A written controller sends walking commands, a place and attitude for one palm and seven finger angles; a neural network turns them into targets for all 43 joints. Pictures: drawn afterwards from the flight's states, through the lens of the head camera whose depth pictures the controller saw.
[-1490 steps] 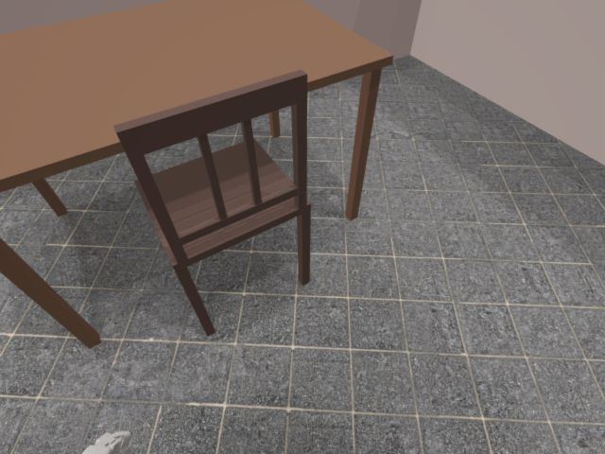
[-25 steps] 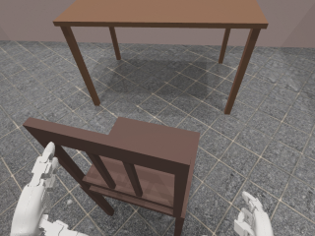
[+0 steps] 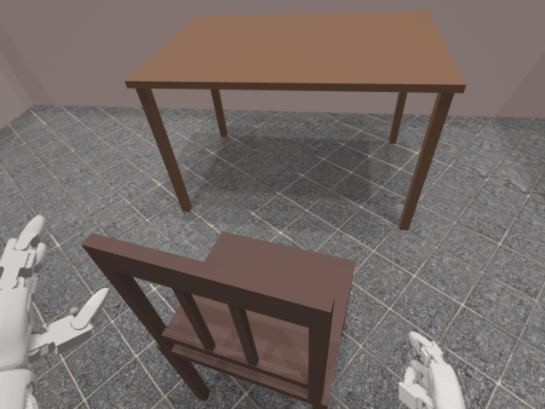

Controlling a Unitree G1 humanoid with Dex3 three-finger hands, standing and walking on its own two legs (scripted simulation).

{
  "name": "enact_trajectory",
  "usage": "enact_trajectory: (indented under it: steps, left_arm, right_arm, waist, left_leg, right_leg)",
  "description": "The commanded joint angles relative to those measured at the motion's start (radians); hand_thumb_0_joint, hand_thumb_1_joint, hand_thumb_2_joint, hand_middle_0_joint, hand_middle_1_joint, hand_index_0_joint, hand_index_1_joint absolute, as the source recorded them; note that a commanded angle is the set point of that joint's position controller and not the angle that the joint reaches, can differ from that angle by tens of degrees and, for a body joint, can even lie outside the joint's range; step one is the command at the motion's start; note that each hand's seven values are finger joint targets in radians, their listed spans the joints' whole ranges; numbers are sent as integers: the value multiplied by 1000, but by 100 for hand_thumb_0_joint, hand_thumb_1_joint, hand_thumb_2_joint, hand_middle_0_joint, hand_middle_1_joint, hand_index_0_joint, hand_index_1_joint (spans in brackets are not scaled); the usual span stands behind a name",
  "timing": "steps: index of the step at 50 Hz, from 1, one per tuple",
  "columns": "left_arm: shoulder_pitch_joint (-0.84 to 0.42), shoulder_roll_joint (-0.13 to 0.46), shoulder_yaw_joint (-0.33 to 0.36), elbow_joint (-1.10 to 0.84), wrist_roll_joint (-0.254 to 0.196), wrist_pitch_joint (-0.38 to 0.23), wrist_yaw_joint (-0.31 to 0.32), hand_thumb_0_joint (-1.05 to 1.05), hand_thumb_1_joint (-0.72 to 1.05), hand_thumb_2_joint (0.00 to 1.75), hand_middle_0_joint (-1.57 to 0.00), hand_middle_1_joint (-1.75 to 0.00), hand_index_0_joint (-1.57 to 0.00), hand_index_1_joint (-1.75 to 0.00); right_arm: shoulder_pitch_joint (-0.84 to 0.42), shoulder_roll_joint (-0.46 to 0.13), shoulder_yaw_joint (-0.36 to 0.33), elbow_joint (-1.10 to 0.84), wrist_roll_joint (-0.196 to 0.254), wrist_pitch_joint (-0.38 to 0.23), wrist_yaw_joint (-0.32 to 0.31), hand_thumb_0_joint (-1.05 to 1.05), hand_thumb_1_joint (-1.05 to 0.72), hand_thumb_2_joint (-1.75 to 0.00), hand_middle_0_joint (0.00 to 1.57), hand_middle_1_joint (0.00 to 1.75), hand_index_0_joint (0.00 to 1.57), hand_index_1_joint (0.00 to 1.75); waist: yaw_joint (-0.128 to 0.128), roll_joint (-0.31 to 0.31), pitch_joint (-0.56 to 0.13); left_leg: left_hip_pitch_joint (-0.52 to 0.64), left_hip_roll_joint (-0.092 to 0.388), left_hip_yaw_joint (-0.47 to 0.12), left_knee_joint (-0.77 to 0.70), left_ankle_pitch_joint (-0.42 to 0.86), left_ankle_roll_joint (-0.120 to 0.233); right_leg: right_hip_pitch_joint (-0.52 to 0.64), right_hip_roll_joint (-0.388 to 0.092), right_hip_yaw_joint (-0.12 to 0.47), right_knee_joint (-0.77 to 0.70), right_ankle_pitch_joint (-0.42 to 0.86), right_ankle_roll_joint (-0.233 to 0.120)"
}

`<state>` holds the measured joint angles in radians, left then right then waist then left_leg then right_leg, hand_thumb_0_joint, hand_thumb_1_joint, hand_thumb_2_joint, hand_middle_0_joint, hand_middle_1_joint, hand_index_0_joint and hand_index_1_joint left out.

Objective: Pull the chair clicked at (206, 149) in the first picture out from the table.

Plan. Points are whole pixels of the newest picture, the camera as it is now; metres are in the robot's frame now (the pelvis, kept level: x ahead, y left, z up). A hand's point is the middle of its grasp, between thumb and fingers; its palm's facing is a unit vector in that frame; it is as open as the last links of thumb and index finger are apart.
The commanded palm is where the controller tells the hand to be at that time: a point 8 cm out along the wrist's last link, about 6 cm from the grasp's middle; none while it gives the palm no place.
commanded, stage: draw the hand back to the body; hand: left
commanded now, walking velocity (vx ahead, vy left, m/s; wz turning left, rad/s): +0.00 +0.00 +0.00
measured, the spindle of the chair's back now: (196, 319) +0.29 +0.20 -0.11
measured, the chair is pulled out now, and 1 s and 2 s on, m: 0.71 0.71 0.71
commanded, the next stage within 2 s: step back with the hand held close in 0.50 s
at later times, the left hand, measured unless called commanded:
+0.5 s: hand (61, 293) +0.19 +0.26 +0.17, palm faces +0.47 -0.75 -0.46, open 7.4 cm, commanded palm +0.14 +0.30 +0.18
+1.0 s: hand (46, 312) +0.17 +0.27 +0.16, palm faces +0.37 -0.74 -0.57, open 7.4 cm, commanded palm +0.11 +0.31 +0.18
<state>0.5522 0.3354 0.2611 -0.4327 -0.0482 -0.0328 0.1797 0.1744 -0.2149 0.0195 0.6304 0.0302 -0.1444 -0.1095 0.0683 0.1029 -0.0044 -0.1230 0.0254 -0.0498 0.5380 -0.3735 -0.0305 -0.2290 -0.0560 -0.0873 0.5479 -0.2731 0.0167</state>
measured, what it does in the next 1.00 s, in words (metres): stands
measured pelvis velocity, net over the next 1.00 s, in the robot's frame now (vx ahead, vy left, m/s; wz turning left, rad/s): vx -0.03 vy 0.01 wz -0.01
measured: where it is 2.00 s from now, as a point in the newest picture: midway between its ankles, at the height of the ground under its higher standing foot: outside the picture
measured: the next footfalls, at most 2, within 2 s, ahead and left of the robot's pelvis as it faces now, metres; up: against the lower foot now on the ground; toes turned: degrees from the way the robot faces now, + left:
right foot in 1.98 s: -0.03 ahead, -0.13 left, +0.00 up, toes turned +6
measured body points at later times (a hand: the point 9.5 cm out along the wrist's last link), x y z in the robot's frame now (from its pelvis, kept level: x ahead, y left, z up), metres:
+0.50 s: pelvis +0.00 +0.00 +0.01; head -0.01 -0.04 +0.45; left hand +0.16 +0.30 +0.19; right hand +0.18 -0.23 -0.09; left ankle -0.05 +0.14 -0.73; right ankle +0.01 -0.13 -0.73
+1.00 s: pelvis -0.03 +0.01 +0.01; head +0.01 -0.01 +0.45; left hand +0.14 +0.31 +0.19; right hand +0.14 -0.23 -0.10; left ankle -0.05 +0.14 -0.73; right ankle +0.01 -0.13 -0.73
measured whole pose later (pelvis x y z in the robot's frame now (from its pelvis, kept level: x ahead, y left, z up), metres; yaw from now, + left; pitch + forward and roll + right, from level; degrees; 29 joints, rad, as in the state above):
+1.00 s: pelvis -0.03 +0.01 +0.01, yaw -1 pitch +0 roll +1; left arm 0.60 0.42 0.40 -0.50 -0.05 -0.11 0.16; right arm 0.15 -0.22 -0.04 0.59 0.04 0.01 -0.10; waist 0.01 0.05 0.09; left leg -0.20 -0.01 -0.02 0.48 -0.28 -0.01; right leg -0.31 -0.08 -0.06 0.49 -0.17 0.03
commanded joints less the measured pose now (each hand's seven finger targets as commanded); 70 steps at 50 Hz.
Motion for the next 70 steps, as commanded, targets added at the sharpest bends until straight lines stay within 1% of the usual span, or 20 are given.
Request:
enact_trajectory:
  steps: [1, 4, 6, 10, 12, 20, 26, 30, 31, 32, 33, 34, 40, 44, 48, 55, 60, 63, 66, 70]
  left_arm:
    - [-102, 209, 189, -197, -4, -72, 18, 0, 72, 81, -18, -26, -18, -26]
    - [-132, 227, 223, -197, -9, -80, 20, 0, 83, 87, -19, -29, -19, -29]
    - [-170, 246, 246, -208, -8, -86, 20, 0, 90, 90, -20, -30, -20, -30]
    - [-97, 157, 184, -101, -14, -70, 3, 0, 90, 90, -20, -30, -20, -30]
    - [-96, 172, 191, -100, -15, -74, 4, 0, 90, 90, -20, -30, -20, -30]
    - [-132, 254, 246, -246, -6, -89, 13, 0, 90, 90, -20, -30, -20, -30]
    - [-126, 191, 206, -142, -10, -75, 9, 0, 90, 90, -20, -30, -20, -30]
    - [-134, 194, 207, -125, -13, -73, 3, 0, 90, 90, -20, -30, -20, -30]
    - [-185, 158, 151, -168, -11, -79, -2, 0, 90, 90, -20, -30, -20, -30]
    - [-299, 310, 307, -225, -26, -122, 2, 0, 90, 90, -20, -30, -20, -30]
    - [-204, 229, 254, -120, -18, -121, -6, 0, 90, 90, -20, -30, -20, -30]
    - [-152, 200, 222, -113, -12, -116, -10, 0, 90, 90, -20, -30, -20, -30]
    - [1, 235, 277, -189, -5, -126, 5, 0, 90, 90, -20, -30, -20, -30]
    - [48, 250, 296, -258, -9, -133, 10, 0, 90, 90, -20, -30, -20, -30]
    - [66, 251, 304, -247, -12, -135, 15, 0, 90, 90, -20, -30, -20, -30]
    - [12, 248, 283, -246, -7, -130, 27, 0, 90, 90, -20, -30, -20, -30]
    - [-61, 264, 279, -233, 6, -131, 37, 0, 90, 90, -20, -30, -20, -30]
    - [-96, 256, 266, -241, 15, -139, 38, 0, 90, 90, -20, -30, -20, -30]
    - [-77, 264, 277, -265, 17, -150, 43, 0, 90, 90, -20, -30, -20, -30]
    - [-29, 290, 311, -307, 12, -163, 44, 0, 90, 90, -20, -30, -20, -30]
  right_arm:
    - [-121, -97, -39, -134, -6, -51, -1, 0, -90, -90, 20, 30, 20, 30]
    - [-125, -102, -43, -127, -5, -50, 1, 0, -90, -90, 20, 30, 20, 30]
    - [-121, -103, -42, -117, -4, -53, 3, 0, -90, -90, 20, 30, 20, 30]
    - [-135, -107, -54, -108, 0, -36, 11, 0, -90, -90, 20, 30, 20, 30]
    - [-134, -112, -57, -109, -1, -25, 11, 0, -90, -90, 20, 30, 20, 30]
    - [-139, -107, -54, -113, -2, -44, 6, 0, -90, -90, 20, 30, 20, 30]
    - [-130, -105, -52, -106, 1, -36, 4, 0, -90, -90, 20, 30, 20, 30]
    - [-141, -114, -58, -109, 2, -28, 6, 0, -90, -90, 20, 30, 20, 30]
    - [-136, -114, -48, -117, -2, -30, 8, 0, -90, -90, 20, 30, 20, 30]
    - [-109, -145, -67, -144, 5, -2, 9, 0, -90, -90, 20, 30, 20, 30]
    - [-102, -125, -67, -126, 0, 14, 12, 0, -90, -90, 20, 30, 20, 30]
    - [-116, -125, -67, -140, -3, 28, 15, 0, -90, -90, 20, 30, 20, 30]
    - [-134, -120, -80, -187, -1, 85, 17, 0, -90, -90, 20, 30, 20, 30]
    - [-133, -106, -86, -213, 3, 103, 15, 0, -90, -90, 20, 30, 20, 30]
    - [-125, -102, -92, -207, 3, 102, 9, 0, -90, -90, 20, 30, 20, 30]
    - [-104, -112, -92, -188, -2, 85, 2, 0, -90, -90, 20, 30, 20, 30]
    - [-72, -117, -82, -191, -10, 73, 3, 0, -90, -90, 20, 30, 20, 30]
    - [-68, -122, -69, -210, -16, 64, 11, 0, -90, -90, 20, 30, 20, 30]
    - [-64, -126, -65, -213, -18, 56, 10, 0, -90, -90, 20, 30, 20, 30]
    - [-73, -133, -70, -213, -11, 41, 15, 0, -90, -90, 20, 30, 20, 30]
  waist:
    - [-5, -42, -47]
    - [-3, -50, -59]
    - [-3, -11, -71]
    - [-8, -70, -22]
    - [-6, -92, -26]
    - [2, 13, -105]
    - [-9, -47, -17]
    - [-10, -41, -26]
    - [-17, -41, -22]
    - [-44, -26, 62]
    - [-55, -85, 44]
    - [-52, -87, 33]
    - [-45, -32, -142]
    - [-42, -67, -187]
    - [-44, -59, -176]
    - [-49, -46, -116]
    - [-51, -107, -23]
    - [-51, -132, -8]
    - [-51, -64, -32]
    - [-49, 5, -72]
  left_leg:
    - [-79, 27, 22, -115, 300, 30]
    - [-60, 28, 25, -122, 319, 31]
    - [-43, 25, 28, -124, 330, 33]
    - [-60, 30, 31, -133, 328, 34]
    - [-59, 31, 30, -137, 323, 39]
    - [-27, 24, 29, -133, 356, 32]
    - [-50, 28, 31, -147, 303, 34]
    - [-46, 29, 35, -147, 282, 37]
    - [-43, 27, 31, -152, 291, 38]
    - [-98, 46, 12, -128, 234, 53]
    - [-94, 40, -6, -114, 221, 50]
    - [-74, 39, 1, -109, 245, 50]
    - [-65, 77, -19, -138, 487, 43]
    - [-85, 92, -27, -113, 579, 37]
    - [-114, 99, -32, -112, 537, 38]
    - [-213, 91, -35, -119, 256, 47]
    - [-280, 44, -19, -84, -65, 52]
    - [-297, 36, -25, -60, -137, 58]
    - [-324, 49, -43, -94, -154, 68]
    - [-366, 75, -74, -150, -76, 72]
  right_leg:
    - [131, -25, 13, -101, 212, -38]
    - [146, -25, 13, -108, 228, -36]
    - [155, -27, 19, -119, 236, -37]
    - [141, -22, 12, -131, 230, -33]
    - [145, -24, 9, -128, 229, -30]
    - [185, -25, 23, -130, 258, -39]
    - [138, -21, 18, -149, 201, -35]
    - [135, -22, 24, -154, 181, -32]
    - [131, -24, 21, -152, 186, -33]
    - [49, -71, 151, -208, 239, -48]
    - [62, -93, 138, -207, 235, -56]
    - [54, -98, 140, -201, 262, -55]
    - [170, -93, 88, -89, 419, -37]
    - [181, -91, 70, -44, 474, -30]
    - [147, -88, 71, -31, 431, -25]
    - [88, -86, 109, -62, 265, -25]
    - [-53, -110, 193, -206, -124, -38]
    - [-111, -111, 197, -243, -287, -38]
    - [-69, -94, 176, -215, -274, -30]
    - [39, -65, 129, -130, -94, -19]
